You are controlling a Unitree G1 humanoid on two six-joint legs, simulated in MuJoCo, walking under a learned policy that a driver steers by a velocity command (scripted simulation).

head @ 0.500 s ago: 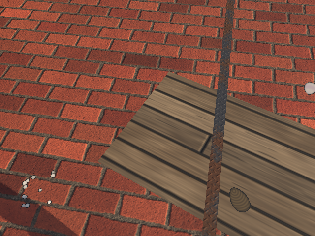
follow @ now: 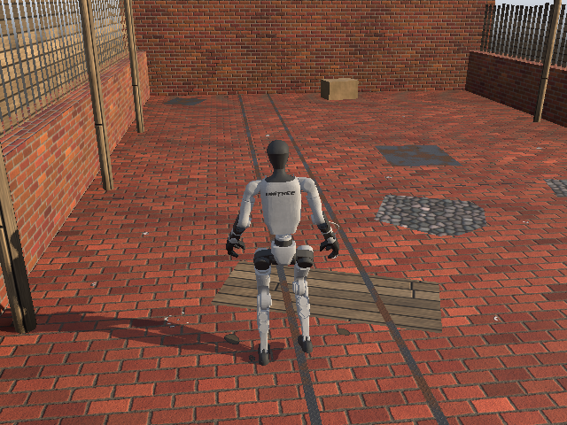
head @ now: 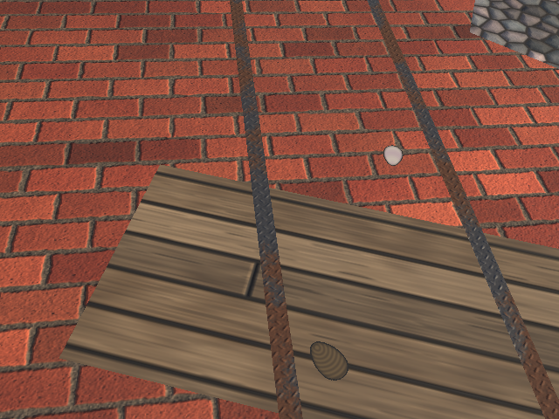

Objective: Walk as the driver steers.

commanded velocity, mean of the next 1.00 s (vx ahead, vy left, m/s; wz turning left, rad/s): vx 0.29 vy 0.00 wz -0.17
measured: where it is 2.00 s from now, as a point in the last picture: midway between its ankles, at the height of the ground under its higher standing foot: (304, 278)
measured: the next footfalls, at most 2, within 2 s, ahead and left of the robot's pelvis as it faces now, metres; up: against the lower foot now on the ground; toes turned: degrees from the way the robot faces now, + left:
right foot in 0.28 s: +0.01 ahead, -0.15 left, +0.00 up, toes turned -6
left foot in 0.74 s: +0.29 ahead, +0.07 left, +0.00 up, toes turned -6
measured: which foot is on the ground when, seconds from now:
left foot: down 0.00-0.28, up 0.30-0.72, down 0.74-1.00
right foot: up 0.00-0.26, down 0.28-0.74, up 0.76-1.00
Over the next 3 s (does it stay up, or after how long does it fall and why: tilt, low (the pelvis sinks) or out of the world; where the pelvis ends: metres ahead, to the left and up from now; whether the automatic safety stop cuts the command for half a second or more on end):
stays up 1.17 0.02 -0.01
